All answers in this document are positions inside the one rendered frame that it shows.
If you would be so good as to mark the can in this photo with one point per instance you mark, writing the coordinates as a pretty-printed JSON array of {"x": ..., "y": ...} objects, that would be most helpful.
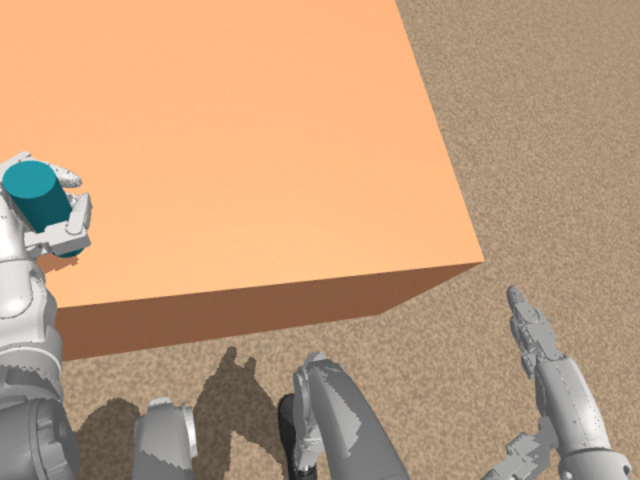
[{"x": 35, "y": 189}]

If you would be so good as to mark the left robot arm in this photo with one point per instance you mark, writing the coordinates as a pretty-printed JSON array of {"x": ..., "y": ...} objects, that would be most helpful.
[{"x": 36, "y": 439}]

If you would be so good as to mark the right robot arm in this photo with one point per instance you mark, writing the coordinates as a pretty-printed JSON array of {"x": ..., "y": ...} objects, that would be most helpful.
[{"x": 594, "y": 464}]

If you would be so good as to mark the right robot foot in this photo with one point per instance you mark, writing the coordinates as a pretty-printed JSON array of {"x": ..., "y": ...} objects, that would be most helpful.
[{"x": 288, "y": 439}]

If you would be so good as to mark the left robot hand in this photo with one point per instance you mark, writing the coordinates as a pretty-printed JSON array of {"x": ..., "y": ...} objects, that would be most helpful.
[{"x": 17, "y": 237}]

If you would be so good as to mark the right robot hand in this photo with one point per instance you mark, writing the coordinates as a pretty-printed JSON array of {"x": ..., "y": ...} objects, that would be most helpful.
[{"x": 570, "y": 419}]

